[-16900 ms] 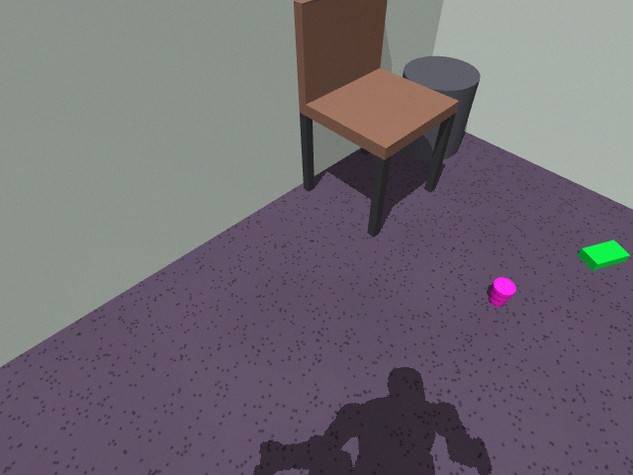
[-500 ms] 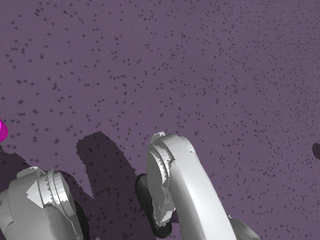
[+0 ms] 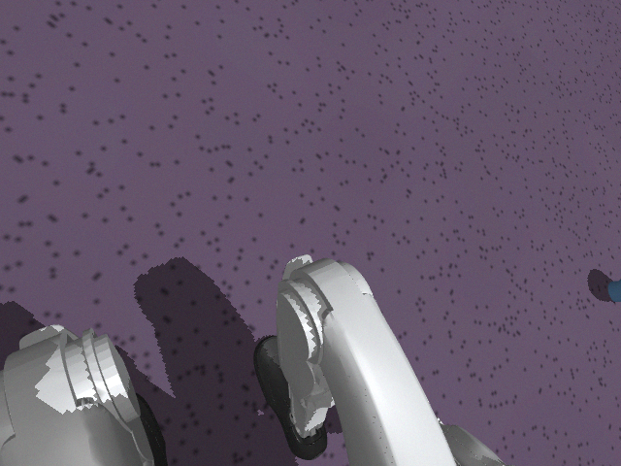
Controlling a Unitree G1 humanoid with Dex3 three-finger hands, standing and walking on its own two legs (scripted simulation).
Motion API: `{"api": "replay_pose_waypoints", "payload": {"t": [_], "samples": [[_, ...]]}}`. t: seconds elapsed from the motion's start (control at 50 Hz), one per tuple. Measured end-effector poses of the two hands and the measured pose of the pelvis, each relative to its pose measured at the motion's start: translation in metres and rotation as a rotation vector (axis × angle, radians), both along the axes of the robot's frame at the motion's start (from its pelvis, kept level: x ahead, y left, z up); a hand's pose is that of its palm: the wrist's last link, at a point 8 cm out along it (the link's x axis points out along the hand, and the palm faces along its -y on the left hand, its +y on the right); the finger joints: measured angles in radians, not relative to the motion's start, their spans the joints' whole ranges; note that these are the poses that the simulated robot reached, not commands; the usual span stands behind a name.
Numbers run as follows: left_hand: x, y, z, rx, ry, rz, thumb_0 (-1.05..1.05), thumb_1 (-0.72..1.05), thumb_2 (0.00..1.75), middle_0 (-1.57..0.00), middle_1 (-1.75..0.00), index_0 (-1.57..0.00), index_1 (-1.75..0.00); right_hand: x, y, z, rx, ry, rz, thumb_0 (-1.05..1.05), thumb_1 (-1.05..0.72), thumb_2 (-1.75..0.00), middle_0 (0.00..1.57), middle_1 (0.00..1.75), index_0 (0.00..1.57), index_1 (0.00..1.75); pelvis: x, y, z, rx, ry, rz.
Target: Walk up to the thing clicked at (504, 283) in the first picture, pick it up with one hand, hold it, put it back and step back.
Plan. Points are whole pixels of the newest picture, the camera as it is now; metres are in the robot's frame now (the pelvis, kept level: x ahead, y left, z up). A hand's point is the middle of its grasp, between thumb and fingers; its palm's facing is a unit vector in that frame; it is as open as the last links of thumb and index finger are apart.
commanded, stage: close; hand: left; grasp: from above
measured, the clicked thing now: out of the picture +0.42 +0.32 -0.25
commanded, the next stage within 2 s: settle in 1.28 s
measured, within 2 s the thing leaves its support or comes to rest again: leaves its support in 1.84 s
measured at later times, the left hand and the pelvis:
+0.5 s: hand out of the picture +0.41 +0.32 -0.22, palm faces -0.43 -0.16 -0.89, open 13.1 cm; pelvis +0.00 +0.00 +0.00, yaw +0 degrees
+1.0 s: hand out of the picture +0.41 +0.32 -0.22, palm faces -0.44 -0.15 -0.88, open 11.4 cm; pelvis +0.00 +0.00 +0.00, yaw +0 degrees
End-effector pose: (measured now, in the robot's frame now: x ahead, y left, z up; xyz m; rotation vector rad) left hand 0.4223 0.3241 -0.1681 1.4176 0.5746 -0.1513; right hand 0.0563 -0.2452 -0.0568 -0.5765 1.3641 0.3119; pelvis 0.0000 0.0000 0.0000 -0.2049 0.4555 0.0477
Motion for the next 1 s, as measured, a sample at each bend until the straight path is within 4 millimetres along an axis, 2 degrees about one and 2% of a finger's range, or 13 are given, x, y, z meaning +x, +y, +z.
{"api": "replay_pose_waypoints", "payload": {"t": [0.58,1.0], "samples": [[-0.004,0.0,0.004,0.005,-0.002,-0.007,0.0,-0.41,0.86,-0.31,-0.94,-0.32,-0.93,0.002,0.001,0.003,0.006,-0.03,0.029,0.0,-0.9,-0.9,0.19,0.3,0.2,0.3,-0.004,0.0,0.001,-0.001,-0.014,-0.006],[-0.009,-0.001,0.008,0.014,0.01,-0.006,0.0,-0.23,0.77,-0.47,-0.88,-0.49,-0.86,0.011,-0.002,0.0,0.022,-0.047,0.05,0.0,-0.91,-0.9,0.19,0.3,0.2,0.3,-0.004,-0.003,0.003,0.011,-0.012,-0.004]]}}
